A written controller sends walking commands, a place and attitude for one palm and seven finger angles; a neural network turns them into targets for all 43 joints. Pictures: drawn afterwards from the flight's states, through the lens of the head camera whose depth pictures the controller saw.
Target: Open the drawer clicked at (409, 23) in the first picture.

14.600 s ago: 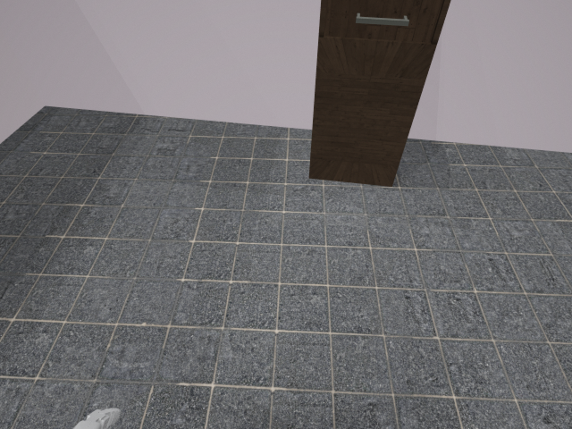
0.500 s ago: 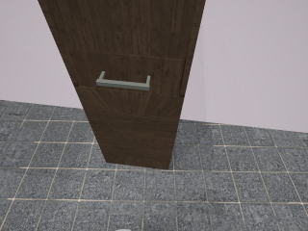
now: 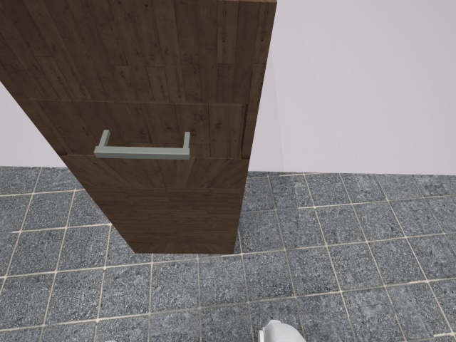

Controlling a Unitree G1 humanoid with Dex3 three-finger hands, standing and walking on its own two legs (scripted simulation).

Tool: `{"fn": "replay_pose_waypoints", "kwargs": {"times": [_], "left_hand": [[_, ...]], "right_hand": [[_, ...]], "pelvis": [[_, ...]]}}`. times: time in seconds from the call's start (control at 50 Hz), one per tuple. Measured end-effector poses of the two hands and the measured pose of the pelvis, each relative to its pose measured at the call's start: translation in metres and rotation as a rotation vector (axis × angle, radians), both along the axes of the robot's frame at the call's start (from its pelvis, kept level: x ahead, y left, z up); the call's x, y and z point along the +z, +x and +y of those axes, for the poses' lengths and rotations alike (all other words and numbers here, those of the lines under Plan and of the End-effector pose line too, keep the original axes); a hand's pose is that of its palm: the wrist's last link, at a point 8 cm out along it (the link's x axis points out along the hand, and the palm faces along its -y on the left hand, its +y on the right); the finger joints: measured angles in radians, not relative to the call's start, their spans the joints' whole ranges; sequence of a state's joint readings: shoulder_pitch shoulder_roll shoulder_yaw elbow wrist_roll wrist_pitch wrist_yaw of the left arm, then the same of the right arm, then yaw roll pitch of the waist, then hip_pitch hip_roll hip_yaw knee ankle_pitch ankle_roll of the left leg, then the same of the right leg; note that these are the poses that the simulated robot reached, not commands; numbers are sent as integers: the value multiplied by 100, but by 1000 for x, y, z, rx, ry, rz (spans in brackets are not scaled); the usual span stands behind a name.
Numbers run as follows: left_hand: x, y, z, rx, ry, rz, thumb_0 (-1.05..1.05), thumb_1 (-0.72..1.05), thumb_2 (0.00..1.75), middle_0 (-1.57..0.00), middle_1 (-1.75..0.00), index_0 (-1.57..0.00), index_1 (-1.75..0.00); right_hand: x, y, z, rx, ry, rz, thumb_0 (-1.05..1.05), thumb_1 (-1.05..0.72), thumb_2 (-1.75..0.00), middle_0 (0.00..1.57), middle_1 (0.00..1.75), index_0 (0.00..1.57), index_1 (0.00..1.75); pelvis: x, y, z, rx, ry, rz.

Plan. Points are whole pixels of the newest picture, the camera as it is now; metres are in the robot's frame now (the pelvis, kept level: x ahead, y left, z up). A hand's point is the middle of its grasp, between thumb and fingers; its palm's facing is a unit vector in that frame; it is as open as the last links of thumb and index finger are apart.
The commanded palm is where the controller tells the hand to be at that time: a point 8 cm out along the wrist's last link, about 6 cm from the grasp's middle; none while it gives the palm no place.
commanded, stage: come to a stop and stand still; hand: left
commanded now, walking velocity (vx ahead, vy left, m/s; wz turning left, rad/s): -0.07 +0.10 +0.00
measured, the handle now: (145, 144) +0.46 +0.19 +0.03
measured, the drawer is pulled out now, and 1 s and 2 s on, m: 0.00 0.00 0.00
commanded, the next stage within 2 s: look again from close up in 1.38 s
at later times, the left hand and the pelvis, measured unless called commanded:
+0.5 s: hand out of the picture +0.01 +0.18 -0.18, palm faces +0.09 -0.97 -0.23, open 7.3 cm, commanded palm none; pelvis -0.03 -0.01 -0.01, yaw +2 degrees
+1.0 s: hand out of the picture -0.06 +0.21 -0.17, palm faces +0.04 -0.98 -0.21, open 7.3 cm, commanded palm none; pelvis -0.06 +0.04 +0.00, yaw +1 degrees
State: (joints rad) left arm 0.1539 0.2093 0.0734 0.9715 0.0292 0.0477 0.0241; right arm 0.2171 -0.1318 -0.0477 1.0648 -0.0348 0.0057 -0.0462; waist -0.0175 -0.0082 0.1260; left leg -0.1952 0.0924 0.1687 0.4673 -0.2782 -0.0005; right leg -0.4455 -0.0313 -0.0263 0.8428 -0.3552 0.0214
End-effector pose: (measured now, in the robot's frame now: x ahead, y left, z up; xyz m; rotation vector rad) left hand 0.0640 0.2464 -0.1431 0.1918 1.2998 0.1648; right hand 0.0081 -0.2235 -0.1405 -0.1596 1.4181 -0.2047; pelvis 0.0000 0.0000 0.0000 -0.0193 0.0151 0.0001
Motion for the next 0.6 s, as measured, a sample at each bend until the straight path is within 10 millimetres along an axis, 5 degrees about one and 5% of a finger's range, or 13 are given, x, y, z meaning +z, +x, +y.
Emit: {"fn": "replay_pose_waypoints", "kwargs": {"times": [0.12,0.26,0.42,0.52,0.6], "left_hand": [[5,30,-24,-47,70,-70,1,91,90,-20,-29,-19,-30],[14,22,-54,-20,33,-85,1,91,90,-20,-30,-20,-30],[11,-27,-40,51,16,-63,0,92,90,-21,-30,-20,-30],[-4,-72,-11,85,-4,4,0,91,90,-21,-30,-20,-30],[-17,-102,14,120,-25,60,1,91,90,-20,-30,-20,-30]], "right_hand": [[-32,4,-34,-38,53,12,0,-91,-90,20,30,21,30],[-25,21,-55,-2,50,-11,0,-91,-90,20,30,20,30],[-7,43,-53,90,10,-83,0,-91,-90,20,30,20,30],[2,49,-30,123,-20,-165,0,-91,-90,19,30,20,30],[8,34,-3,134,-35,-190,0,-91,-90,19,30,20,30]], "pelvis": [[-17,10,-29,-11,28,-3],[-7,3,-39,16,44,-9],[-3,-17,-29,39,46,-2],[-8,-31,-6,38,28,-5],[-11,-40,14,39,13,-20]]}}
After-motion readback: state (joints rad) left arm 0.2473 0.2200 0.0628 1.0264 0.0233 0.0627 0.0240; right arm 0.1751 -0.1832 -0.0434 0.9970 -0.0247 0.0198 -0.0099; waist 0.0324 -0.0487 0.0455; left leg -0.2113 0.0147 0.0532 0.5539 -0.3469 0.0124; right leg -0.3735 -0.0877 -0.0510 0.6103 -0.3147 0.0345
